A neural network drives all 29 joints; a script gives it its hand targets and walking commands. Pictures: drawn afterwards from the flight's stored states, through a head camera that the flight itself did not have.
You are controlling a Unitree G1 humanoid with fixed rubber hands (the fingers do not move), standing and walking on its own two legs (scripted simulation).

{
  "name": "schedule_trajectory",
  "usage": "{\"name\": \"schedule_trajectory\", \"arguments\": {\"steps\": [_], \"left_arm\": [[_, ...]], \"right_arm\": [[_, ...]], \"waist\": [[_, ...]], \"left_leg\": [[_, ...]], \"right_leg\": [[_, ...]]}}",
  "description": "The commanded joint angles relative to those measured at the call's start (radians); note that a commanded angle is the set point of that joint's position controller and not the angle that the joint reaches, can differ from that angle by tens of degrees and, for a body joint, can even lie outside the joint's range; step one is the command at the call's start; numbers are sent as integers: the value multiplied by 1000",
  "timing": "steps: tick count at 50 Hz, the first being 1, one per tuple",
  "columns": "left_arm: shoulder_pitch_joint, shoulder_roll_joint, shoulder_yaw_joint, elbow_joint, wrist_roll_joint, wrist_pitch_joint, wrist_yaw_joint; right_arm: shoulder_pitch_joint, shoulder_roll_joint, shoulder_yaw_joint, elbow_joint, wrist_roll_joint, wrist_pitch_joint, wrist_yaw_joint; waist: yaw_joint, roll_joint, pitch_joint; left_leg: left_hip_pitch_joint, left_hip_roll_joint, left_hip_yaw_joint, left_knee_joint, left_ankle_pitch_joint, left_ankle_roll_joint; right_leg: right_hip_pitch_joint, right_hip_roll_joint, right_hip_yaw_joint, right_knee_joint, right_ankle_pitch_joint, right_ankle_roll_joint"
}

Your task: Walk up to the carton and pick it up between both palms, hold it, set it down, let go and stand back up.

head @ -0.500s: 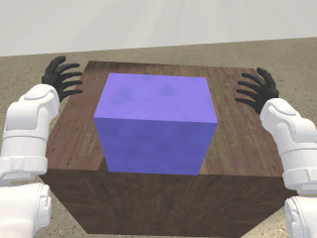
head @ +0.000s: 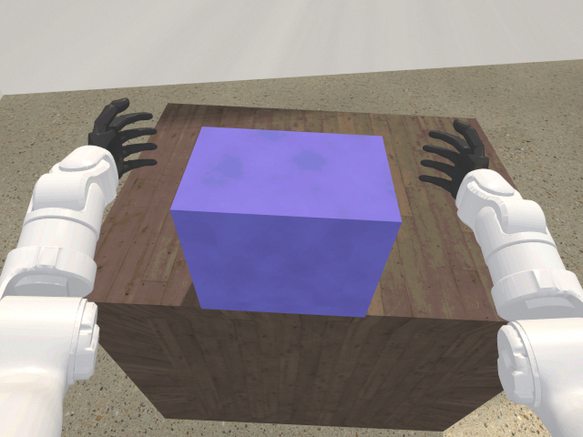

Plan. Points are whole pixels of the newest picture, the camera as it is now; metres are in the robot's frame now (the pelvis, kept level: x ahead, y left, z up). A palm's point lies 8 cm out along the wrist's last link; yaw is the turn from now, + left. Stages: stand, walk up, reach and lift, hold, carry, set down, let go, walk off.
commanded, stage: reach and lift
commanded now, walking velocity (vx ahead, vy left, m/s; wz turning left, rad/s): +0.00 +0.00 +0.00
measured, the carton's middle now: (287, 226) +0.42 +0.04 +0.06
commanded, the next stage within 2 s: none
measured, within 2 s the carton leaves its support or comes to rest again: neither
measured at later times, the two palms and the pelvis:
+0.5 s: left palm (135, 194) +0.42 +0.26 +0.12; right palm (441, 206) +0.42 -0.18 +0.12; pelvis +0.01 -0.01 +0.00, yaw +0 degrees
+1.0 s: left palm (164, 197) +0.42 +0.22 +0.11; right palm (411, 207) +0.42 -0.14 +0.11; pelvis +0.00 +0.00 -0.01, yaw +0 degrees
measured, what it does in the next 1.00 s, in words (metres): stands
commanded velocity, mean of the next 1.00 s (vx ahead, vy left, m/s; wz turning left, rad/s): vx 0.00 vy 0.00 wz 0.00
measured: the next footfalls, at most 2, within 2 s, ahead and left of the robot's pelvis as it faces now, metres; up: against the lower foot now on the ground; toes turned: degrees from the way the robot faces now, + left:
none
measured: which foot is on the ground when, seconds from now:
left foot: down 0.00-1.00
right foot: down 0.00-1.00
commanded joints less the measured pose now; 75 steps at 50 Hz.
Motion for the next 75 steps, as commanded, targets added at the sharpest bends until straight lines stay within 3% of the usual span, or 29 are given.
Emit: {"name": "schedule_trajectory", "arguments": {"steps": [1, 7, 13, 17, 25, 30, 37, 41, 44, 50, 53, 58, 63, 66, 71, 75], "left_arm": [[-444, 158, 52, -182, 4, -135, -7], [-456, 163, 69, -243, 20, -229, 9], [-442, 156, 63, -227, 10, -283, 15], [-413, 136, 62, -113, 24, -309, 1], [-414, 74, 31, -13, 32, -369, -10], [-443, 48, 16, -34, 34, -403, -5], [-473, 11, 40, -27, 73, -422, 11], [-477, -12, 56, -3, 103, -418, 18], [-489, -20, 75, -8, 127, -420, 27], [-508, -74, 80, 29, 156, -415, 49], [-502, -84, 85, 17, 168, -413, 61], [-515, -120, 58, -2, 137, -414, 69], [-516, -132, 65, -3, 153, -419, 65], [-523, -159, 68, 4, 157, -433, 57], [-526, -208, 87, 14, 192, -454, 47], [-529, -253, 138, 43, 264, -468, 17]], "right_arm": [[-428, -132, -56, -228, -40, -109, -13], [-408, -107, -88, -317, -90, -181, -35], [-387, -83, -76, -313, -99, -224, -45], [-372, -49, -47, -206, -95, -237, -56], [-369, -20, -20, -115, -88, -279, -65], [-393, 12, -25, -149, -101, -301, -75], [-415, 61, -43, -143, -147, -310, -93], [-420, 75, -59, -106, -162, -310, -103], [-440, 88, -66, -115, -183, -319, -112], [-451, 132, -81, -57, -200, -309, -121], [-455, 114, -88, -60, -207, -323, -129], [-469, 141, -72, -65, -188, -316, -127], [-481, 164, -73, -78, -200, -320, -119], [-480, 199, -83, -81, -218, -320, -118], [-477, 248, -107, -73, -260, -333, -102], [-472, 307, -156, -57, -341, -349, -73]], "waist": [[-1, 83, -486], [6, 108, -613], [16, 110, -672], [12, 87, -602], [6, 96, -527], [9, 103, -575], [6, 88, -609], [1, 107, -601], [11, 99, -619], [9, 115, -580], [11, 127, -593], [0, 115, -598], [12, 114, -605], [2, 99, -591], [5, 107, -597], [9, 98, -551]], "left_leg": [[137, -11, -48, -3, 365, -43], [135, -17, -39, 31, 410, -56], [138, -18, -40, 69, 434, -66], [79, -22, -40, 66, 403, -54], [90, -14, -44, 61, 388, -62], [87, -16, -44, 66, 394, -69], [69, -16, -39, 75, 402, -70], [73, -14, -39, 75, 400, -76], [79, -16, -30, 79, 408, -76], [76, -9, -24, 65, 356, -76], [121, -6, -24, 82, 414, -87], [131, 0, -35, 87, 418, -87], [139, 0, -34, 93, 450, -88], [111, -3, -31, 78, 404, -79], [121, -3, -30, 71, 423, -86], [106, -8, -17, 38, 377, -77]], "right_leg": [[260, 17, 80, 32, 233, 11], [260, 14, 77, 73, 292, 19], [214, 14, 73, 98, 305, 26], [227, 7, 81, 114, 316, 36], [171, 7, 76, 93, 232, 26], [171, 5, 75, 100, 244, 26], [184, 0, 76, 109, 262, 33], [170, 1, 75, 109, 247, 32], [185, 2, 77, 110, 260, 37], [149, 4, 71, 94, 181, 28], [134, 12, 64, 94, 205, 28], [114, 12, 61, 92, 195, 24], [117, 12, 59, 91, 213, 24], [138, 1, 65, 87, 205, 30], [145, -2, 62, 83, 221, 31], [190, -11, 65, 67, 209, 35]]}}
